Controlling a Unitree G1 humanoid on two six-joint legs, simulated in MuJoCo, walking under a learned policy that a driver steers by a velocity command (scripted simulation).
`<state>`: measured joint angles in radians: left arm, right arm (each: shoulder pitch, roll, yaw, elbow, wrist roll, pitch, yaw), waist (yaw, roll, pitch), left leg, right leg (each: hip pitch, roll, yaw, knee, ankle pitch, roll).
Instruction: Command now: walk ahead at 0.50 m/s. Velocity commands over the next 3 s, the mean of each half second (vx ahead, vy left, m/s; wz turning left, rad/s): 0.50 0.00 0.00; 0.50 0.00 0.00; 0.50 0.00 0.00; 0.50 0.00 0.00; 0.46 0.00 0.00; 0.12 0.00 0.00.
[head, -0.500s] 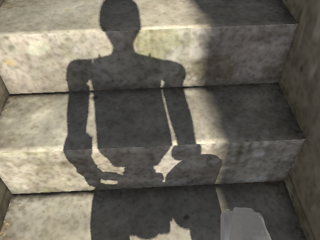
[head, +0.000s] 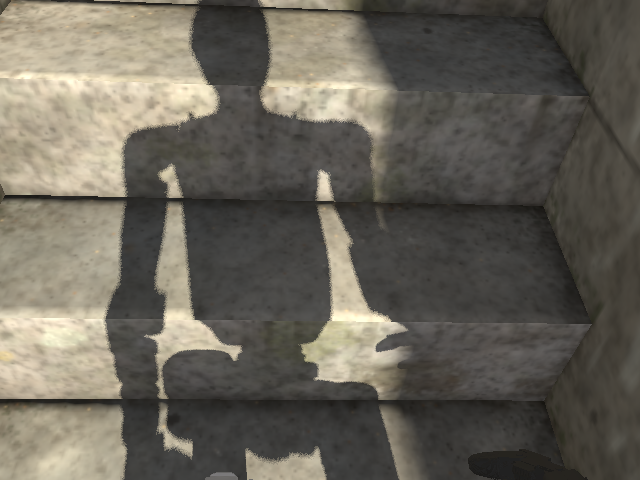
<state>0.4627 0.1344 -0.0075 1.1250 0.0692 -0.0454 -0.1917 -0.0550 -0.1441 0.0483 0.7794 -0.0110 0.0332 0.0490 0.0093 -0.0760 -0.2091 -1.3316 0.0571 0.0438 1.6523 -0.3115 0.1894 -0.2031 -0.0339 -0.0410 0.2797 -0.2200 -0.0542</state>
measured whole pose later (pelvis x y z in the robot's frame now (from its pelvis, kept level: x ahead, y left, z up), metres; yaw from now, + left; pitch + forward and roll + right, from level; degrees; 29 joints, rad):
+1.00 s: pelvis +0.50 +0.10 +0.44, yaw +1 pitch +10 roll +3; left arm 0.39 0.17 0.04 1.16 0.04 -0.08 -0.18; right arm -0.11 -0.14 0.05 0.74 -0.03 0.03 0.09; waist 0.01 -0.10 -0.22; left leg -1.10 -0.02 0.08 1.42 -0.52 0.10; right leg -0.23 -0.10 0.01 0.39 0.00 -0.14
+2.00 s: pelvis +0.98 +0.11 +0.86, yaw +1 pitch +9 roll +4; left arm 0.38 0.17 0.02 1.12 -0.01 -0.11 -0.09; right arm -0.09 -0.12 0.04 0.76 -0.03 0.02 0.04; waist 0.01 -0.09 -0.18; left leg -1.02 -0.03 0.12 1.37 -0.55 0.11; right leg -0.21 -0.09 -0.05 0.39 0.11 -0.16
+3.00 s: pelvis +1.32 +0.08 +1.20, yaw +0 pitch +3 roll -1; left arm 0.09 0.23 0.07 0.90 -0.02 -0.07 -0.12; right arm 0.15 -0.13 0.00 1.03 0.02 -0.09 0.04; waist -0.03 -0.02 -0.02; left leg -0.39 0.09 0.01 0.72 -0.29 -0.08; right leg -0.35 0.03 -0.04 0.62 -0.30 -0.03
